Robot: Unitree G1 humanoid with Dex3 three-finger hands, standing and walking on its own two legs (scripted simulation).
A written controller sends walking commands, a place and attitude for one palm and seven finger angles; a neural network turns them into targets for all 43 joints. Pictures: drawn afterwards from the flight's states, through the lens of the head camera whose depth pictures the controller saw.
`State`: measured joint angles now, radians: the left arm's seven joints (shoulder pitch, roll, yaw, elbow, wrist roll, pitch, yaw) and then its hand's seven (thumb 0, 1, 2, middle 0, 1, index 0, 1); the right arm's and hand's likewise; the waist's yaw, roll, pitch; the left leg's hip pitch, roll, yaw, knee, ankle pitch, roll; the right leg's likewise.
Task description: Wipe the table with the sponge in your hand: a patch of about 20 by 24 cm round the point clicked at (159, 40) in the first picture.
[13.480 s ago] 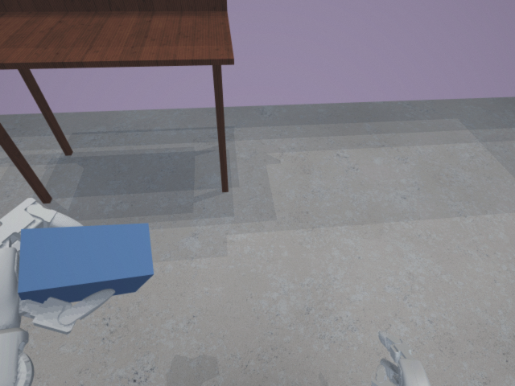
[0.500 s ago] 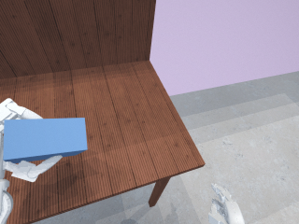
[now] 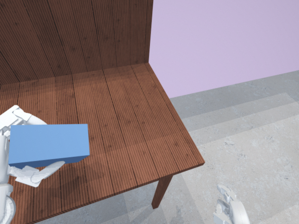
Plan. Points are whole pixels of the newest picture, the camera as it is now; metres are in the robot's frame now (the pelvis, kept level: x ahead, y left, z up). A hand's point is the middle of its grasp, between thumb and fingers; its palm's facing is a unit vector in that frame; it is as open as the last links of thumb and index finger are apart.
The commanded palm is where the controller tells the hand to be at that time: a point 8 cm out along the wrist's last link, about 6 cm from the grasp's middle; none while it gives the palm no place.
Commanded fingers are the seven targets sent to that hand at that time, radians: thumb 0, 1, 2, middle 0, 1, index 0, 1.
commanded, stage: look again from close up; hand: left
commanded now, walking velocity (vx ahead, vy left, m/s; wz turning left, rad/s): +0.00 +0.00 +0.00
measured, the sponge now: (61, 146) +0.23 +0.21 +0.13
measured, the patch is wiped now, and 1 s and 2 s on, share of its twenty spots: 0.00 0.00 0.00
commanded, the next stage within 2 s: shuffle to correct the standing spot in 0.22 s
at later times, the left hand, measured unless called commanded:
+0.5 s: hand (49, 145) +0.22 +0.22 +0.16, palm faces +0.37 -0.85 -0.36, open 10.1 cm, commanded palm +0.16 +0.26 +0.17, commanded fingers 0.00 0.10 1.30 -1.20 -1.60 -1.20 -1.60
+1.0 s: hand (81, 146) +0.23 +0.16 +0.16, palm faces +0.31 -0.86 -0.40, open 10.1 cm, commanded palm +0.17 +0.20 +0.17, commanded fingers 0.00 0.10 1.30 -1.20 -1.60 -1.20 -1.60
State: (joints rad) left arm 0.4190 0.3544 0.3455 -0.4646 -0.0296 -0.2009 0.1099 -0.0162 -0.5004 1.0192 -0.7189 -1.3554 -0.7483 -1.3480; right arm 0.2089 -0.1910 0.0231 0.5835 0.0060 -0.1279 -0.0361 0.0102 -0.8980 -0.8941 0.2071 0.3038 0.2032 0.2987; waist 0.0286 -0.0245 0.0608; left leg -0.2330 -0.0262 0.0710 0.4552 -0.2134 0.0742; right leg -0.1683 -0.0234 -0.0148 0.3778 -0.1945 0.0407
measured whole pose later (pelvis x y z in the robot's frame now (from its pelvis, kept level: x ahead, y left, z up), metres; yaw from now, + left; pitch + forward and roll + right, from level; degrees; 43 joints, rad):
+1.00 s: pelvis +0.00 -0.07 +0.00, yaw -1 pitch +1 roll -1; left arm 0.48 0.39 0.37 -0.54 -0.09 -0.14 0.08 -0.02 -0.50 1.02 -0.72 -1.36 -0.75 -1.35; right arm 0.20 -0.21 -0.02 0.56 0.01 -0.09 -0.05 0.01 -0.90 -0.89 0.21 0.30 0.20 0.30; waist 0.01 -0.01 0.06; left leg -0.29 0.08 0.04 0.52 -0.24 -0.03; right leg -0.23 0.08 -0.04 0.44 -0.23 -0.06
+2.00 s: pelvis +0.01 +0.01 +0.00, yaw -1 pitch -1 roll -2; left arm 0.40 0.38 0.35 -0.51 -0.03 -0.20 0.10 -0.02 -0.50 1.03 -0.72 -1.36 -0.74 -1.35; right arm 0.16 -0.15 0.04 0.56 0.00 -0.15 -0.02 0.01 -0.90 -0.89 0.21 0.30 0.20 0.30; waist 0.03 -0.07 0.07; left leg -0.23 -0.04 0.08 0.48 -0.25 0.08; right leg -0.18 -0.03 0.00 0.42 -0.23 0.04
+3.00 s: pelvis +0.00 -0.03 +0.00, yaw -1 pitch +0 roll -1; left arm 0.42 0.37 0.36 -0.49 -0.06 -0.17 0.10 -0.02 -0.50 1.03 -0.71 -1.36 -0.74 -1.35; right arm 0.19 -0.17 0.01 0.56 0.01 -0.11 -0.02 0.01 -0.90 -0.89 0.21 0.30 0.20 0.30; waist 0.02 -0.04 0.06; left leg -0.25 0.02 0.06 0.47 -0.22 0.03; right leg -0.20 0.02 -0.02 0.40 -0.21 0.00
